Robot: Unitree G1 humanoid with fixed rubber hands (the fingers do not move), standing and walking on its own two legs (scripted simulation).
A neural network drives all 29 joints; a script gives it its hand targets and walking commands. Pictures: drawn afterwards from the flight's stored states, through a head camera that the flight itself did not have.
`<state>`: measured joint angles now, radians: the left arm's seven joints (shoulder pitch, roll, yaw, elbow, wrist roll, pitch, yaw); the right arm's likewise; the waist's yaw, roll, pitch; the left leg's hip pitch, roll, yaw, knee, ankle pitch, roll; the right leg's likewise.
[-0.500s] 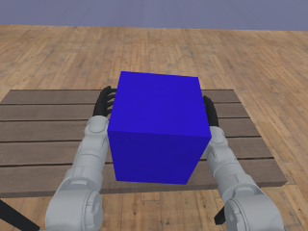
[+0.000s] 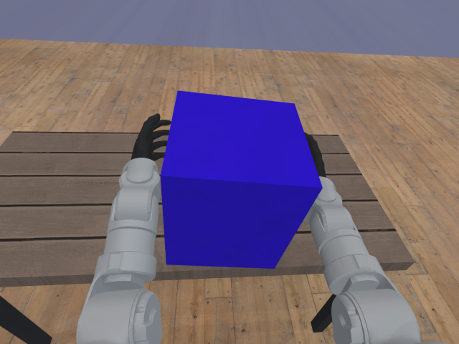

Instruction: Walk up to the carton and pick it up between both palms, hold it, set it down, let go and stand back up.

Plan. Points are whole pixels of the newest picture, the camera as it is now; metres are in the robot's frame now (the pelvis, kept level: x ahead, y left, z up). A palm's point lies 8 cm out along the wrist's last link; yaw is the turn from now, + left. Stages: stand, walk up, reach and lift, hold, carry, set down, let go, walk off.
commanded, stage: reach and lift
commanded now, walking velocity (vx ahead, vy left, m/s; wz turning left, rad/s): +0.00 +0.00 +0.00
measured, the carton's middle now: (229, 185) +0.37 +0.00 +0.11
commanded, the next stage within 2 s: hold in 0.92 s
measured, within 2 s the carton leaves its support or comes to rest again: neither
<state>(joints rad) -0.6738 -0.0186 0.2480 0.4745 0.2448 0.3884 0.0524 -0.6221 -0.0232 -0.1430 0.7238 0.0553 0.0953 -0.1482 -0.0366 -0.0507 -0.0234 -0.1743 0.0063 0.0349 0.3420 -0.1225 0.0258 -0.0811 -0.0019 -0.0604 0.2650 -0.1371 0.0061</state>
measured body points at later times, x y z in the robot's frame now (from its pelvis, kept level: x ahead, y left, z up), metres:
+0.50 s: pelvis +0.00 -0.01 +0.00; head -0.03 +0.03 +0.45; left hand +0.39 +0.14 +0.18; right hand +0.38 -0.16 +0.16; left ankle +0.04 +0.10 -0.75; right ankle +0.01 -0.12 -0.75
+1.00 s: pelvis +0.01 +0.00 +0.00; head -0.04 +0.03 +0.45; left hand +0.39 +0.14 +0.19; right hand +0.38 -0.16 +0.17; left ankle +0.04 +0.10 -0.75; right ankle +0.01 -0.12 -0.75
